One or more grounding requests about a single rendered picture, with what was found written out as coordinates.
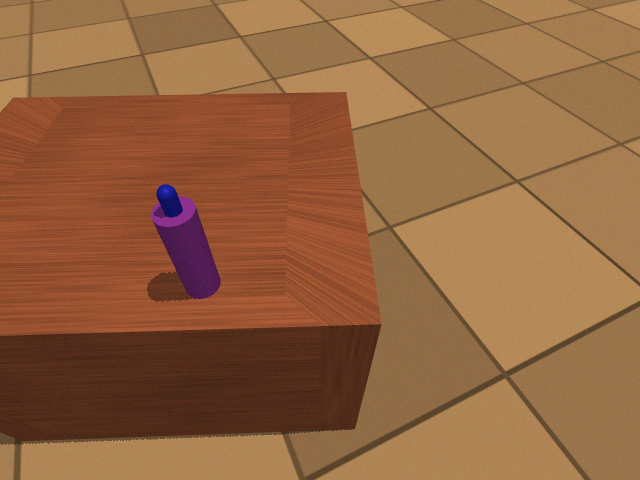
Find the bottle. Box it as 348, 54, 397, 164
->
151, 185, 221, 299

